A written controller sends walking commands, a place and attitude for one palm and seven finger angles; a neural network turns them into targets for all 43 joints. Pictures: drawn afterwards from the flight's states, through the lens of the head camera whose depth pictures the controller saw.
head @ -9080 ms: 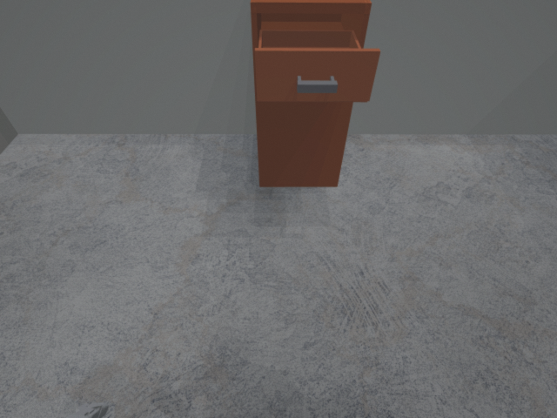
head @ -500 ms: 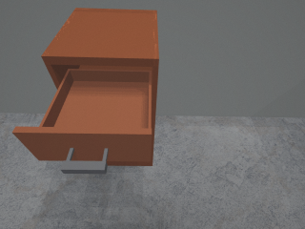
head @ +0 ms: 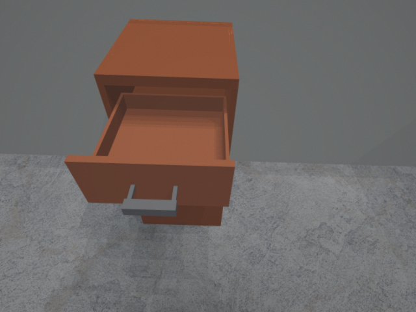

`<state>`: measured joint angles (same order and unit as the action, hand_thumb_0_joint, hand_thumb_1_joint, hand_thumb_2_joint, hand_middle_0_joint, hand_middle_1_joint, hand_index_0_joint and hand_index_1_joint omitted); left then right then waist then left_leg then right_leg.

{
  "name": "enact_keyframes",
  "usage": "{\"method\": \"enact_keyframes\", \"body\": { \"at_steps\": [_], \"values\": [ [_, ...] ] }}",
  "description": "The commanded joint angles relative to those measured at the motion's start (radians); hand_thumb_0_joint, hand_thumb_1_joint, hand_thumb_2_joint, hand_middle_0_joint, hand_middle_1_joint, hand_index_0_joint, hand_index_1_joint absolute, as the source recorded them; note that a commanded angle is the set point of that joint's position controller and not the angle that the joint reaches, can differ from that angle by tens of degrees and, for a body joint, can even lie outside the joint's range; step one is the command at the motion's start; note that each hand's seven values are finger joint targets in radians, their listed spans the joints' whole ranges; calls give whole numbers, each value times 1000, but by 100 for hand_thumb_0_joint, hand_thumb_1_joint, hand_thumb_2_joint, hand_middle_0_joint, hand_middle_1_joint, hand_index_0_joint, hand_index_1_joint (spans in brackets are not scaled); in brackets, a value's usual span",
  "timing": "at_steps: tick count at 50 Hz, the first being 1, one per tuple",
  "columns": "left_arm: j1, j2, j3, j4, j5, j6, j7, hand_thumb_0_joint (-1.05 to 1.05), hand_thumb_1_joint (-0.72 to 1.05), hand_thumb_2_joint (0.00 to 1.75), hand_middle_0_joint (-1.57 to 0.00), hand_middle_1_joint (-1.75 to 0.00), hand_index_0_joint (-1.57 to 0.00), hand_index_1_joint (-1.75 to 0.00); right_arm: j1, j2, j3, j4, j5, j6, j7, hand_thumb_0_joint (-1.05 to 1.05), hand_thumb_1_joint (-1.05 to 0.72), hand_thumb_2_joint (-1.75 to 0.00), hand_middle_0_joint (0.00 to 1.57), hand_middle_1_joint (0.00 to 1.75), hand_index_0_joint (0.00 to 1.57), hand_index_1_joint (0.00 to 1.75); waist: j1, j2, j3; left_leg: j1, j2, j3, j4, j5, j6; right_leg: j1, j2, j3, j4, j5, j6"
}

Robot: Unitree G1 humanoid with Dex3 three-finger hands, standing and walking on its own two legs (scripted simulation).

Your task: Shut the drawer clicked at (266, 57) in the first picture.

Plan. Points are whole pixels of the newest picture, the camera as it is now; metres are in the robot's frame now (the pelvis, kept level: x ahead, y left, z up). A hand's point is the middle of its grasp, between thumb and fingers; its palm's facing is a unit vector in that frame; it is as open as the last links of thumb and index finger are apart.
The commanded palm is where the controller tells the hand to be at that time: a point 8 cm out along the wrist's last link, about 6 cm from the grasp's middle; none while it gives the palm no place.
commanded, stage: come to a stop and stand still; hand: left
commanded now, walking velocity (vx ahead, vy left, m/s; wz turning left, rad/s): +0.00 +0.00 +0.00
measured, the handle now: (152, 198) +0.36 +0.15 -0.01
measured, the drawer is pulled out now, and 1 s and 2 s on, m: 0.30 0.30 0.29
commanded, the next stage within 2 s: look again from close up in 0.12 s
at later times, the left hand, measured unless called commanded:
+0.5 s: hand out of the picture -0.02 +0.15 -0.17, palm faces +0.02 -0.99 -0.15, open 7.4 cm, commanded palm none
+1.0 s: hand (124, 297) +0.17 +0.18 -0.07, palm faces +0.24 -0.95 -0.21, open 7.2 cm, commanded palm +0.13 +0.19 -0.05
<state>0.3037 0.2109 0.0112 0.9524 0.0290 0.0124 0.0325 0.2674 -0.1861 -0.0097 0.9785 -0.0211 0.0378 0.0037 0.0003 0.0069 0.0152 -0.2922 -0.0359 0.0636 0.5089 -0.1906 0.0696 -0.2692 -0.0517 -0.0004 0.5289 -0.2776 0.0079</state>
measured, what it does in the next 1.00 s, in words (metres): stands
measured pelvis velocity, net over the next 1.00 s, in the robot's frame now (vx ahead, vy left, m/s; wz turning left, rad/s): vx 0.04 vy -0.02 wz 0.04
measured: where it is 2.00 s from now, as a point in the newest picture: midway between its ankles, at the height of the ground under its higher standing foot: outside the picture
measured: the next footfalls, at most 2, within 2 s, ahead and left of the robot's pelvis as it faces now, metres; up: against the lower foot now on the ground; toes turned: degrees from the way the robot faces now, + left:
none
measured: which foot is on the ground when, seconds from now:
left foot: down 0.00-1.00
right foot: down 0.00-1.00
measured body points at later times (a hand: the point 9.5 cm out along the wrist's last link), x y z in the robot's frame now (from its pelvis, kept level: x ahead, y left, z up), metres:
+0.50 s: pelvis +0.02 +0.00 +0.00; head +0.02 +0.01 +0.45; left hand -0.02 +0.20 -0.16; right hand +0.02 -0.22 -0.15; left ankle +0.06 +0.07 -0.73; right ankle +0.04 -0.16 -0.73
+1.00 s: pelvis +0.04 -0.02 +0.00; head +0.03 -0.02 +0.45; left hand +0.15 +0.23 -0.06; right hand +0.10 -0.26 -0.13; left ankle +0.06 +0.07 -0.73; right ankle +0.04 -0.16 -0.73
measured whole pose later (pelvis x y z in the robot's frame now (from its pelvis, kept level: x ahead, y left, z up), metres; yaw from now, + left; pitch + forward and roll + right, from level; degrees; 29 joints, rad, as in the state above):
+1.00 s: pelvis +0.04 -0.02 +0.00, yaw +2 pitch +0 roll +1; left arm 0.52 0.20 0.01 0.22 -0.12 -0.01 0.14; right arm 0.37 -0.19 0.01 0.88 0.04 -0.23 -0.07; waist -0.03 -0.01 -0.02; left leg -0.29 -0.05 0.03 0.54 -0.25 0.04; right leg -0.26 -0.05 0.00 0.58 -0.31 0.01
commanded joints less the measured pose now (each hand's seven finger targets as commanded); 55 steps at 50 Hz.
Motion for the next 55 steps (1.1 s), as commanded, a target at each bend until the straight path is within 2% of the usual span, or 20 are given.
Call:
{"method": "enact_keyframes", "body": {
  "at_steps": [1, 6, 9, 19, 24, 30, 42, 43, 44, 45, 46, 47, 48, 49, 50, 51, 52, 53, 54, 55],
  "values": [
    [82, 67, 7, -20, -4, -17, 2, 0, 90, 90, -20, -30, -20, -30, -3, -139, -27, -50, 1, -29, -4, 0, -90, -90, 20, 30, 20, 30, 6, 19, 57, -65, 145, -211, -261, -372, -17, -11, -1, 40, -93, -120, -40],
    [101, 56, 0, 15, -6, -31, 3, 0, 90, 90, -20, -30, -20, -30, 23, -115, -20, -13, 6, -37, -6, 0, -90, -90, 20, 30, 20, 30, -6, -14, 57, -5, 129, -191, -230, -290, -22, -48, -18, 93, -148, -121, -47],
    [119, 41, -6, 41, -7, -35, 5, 0, 90, 90, -20, -30, -20, -30, 31, -110, -18, 11, 9, -43, -8, 0, -90, -90, 20, 30, 20, 30, -6, 7, 55, 6, 131, -192, -230, -290, -24, -53, -20, 100, -153, -113, -43],
    [156, 1, -14, 104, -6, -40, 9, 0, 90, 90, -20, -30, -20, -30, 49, -84, -14, 64, 12, -48, -14, 0, -90, -90, 20, 30, 20, 30, -1, 10, 82, -12, 133, -198, -250, -286, -25, -36, -15, 94, -151, -69, -38],
    [153, -7, -16, 116, -9, -46, 11, 0, 90, 90, -20, -30, -20, -30, 58, -70, -11, 82, 14, -58, -17, 0, -90, -90, 20, 30, 20, 30, -1, 4, 45, 38, 130, -178, -224, -183, -25, -8, -26, 94, -150, 25, -36],
    [129, -6, -17, 119, -13, -49, 15, 0, 90, 90, -20, -30, -20, -30, 67, -55, -3, 104, 16, -64, -21, 0, -90, -90, 20, 30, 20, 30, -5, -28, 39, 74, 121, -146, -190, -45, -29, 23, -37, 101, -155, 108, -37],
    [97, 10, -16, 114, -15, -44, 14, 0, 90, 90, -20, -30, -20, -30, 54, -55, 2, 116, 15, -63, -22, 0, -90, -90, 20, 30, 20, 30, -1, 1, 67, 95, 122, -129, -191, -7, -34, 30, -36, 105, -172, 122, -35],
    [128, 67, -8, 144, 4, -59, 46, 0, 90, 90, -20, -30, -20, -30, -27, -93, -2, 43, 21, -77, -20, 0, -90, -90, 20, 30, 20, 30, 28, -84, 60, 45, 143, -98, 6, 148, -58, 47, -71, 112, -155, 361, -19],
    [-604, 278, 125, -1460, -213, -267, 48, 0, 90, 90, -22, -32, -22, -32, 10, -254, -26, -322, 65, -211, -63, 0, -90, -90, 20, 30, 20, 30, -111, 109, -482, 352, 48, -94, -105, 156, -61, 105, 33, -21, -47, 259, -26],
    [-166, 179, 97, -1224, -132, -212, 97, 0, 90, 90, -24, -34, -24, -34, -89, -160, 1, -268, 62, -310, -99, 0, -90, -90, 20, 30, 20, 30, 6, 246, -434, 362, 95, -89, -128, 166, -74, 43, 56, -47, 31, 69, -49],
    [137, -43, -67, -1037, -148, -71, 131, 0, 90, 90, -26, -37, -26, -37, -93, -125, -10, -269, 73, -354, -87, 0, -90, -90, 20, 30, 20, 30, -30, 239, -222, 175, 103, -133, -177, 31, -111, -74, 53, -81, 63, -64, -35],
    [116, -150, -141, -1050, -178, -58, 117, 0, 90, 90, -28, -39, -28, -39, -51, -140, 0, -250, 78, -371, -79, 0, -90, -90, 20, 30, 20, 30, -49, 146, -73, 77, 81, -133, -149, -104, -84, -107, 49, -88, 46, -40, -30],
    [44, -84, -89, -1108, -190, -104, 110, 0, 90, 90, -30, -41, -30, -41, -78, -169, -17, -305, 72, -389, -79, 0, -90, -90, 20, 30, 20, 30, -66, 98, 30, -25, 68, -154, -102, -212, -71, -143, 49, -99, 8, -57, -27],
    [82, -65, -69, -1071, -175, -154, 95, 0, 90, 90, -32, -43, -32, -43, -81, -185, -26, -329, 55, -399, -71, 0, -90, -90, 20, 30, 20, 30, -81, 4, 40, -79, 55, -154, -50, -250, -66, -196, 54, -107, 7, -97, -25],
    [190, -108, -73, -998, -184, -210, 63, 0, 90, 90, -34, -45, -34, -45, -86, -180, -37, -356, 40, -402, -58, 0, -90, -90, 20, 30, 20, 30, -60, -131, 36, -136, 56, -159, 3, -254, -69, -246, 66, -128, 48, -140, -24],
    [323, -132, -70, -950, -191, -270, 19, 0, 90, 90, -36, -47, -36, -47, -107, -173, -49, -398, 41, -404, -39, 0, -90, -90, 20, 30, 20, 30, -16, -153, -7, -171, 44, -128, 61, -209, -73, -257, 68, -129, 83, -155, -31],
    [406, -129, -41, -914, -199, -340, -34, 0, 90, 90, -38, -50, -38, -50, -113, -167, -58, -427, 33, -396, -22, 0, -90, -90, 20, 30, 20, 30, 13, -223, -63, -224, 40, -106, 127, -171, -80, -295, 72, -133, 137, -169, -32],
    [458, -128, -20, -903, -218, -417, -98, 0, 90, 90, -40, -52, -40, -52, -134, -165, -67, -456, 30, -384, -6, 0, -90, -90, 20, 30, 20, 30, 34, -248, -70, -281, 36, -86, 189, -156, -86, -342, 75, -127, 189, -178, -34],
    [467, -108, 4, -913, -232, -498, -161, 0, 90, 90, -42, -54, -42, -54, -154, -169, -78, -482, 26, -372, 10, 0, -90, -90, 20, 30, 20, 30, 40, -225, -82, -329, 31, -72, 245, -150, -91, -378, 72, -116, 235, -177, -39],
    [416, -63, 32, -988, -237, -573, -198, 0, 90, 90, -44, -56, -44, -56, -164, -172, -83, -517, 23, -372, 18, 0, -90, -90, 20, 30, 20, 30, 45, -189, -143, -381, 27, -66, 302, -145, -83, -397, 66, -94, 291, -164, -41]
  ]
}}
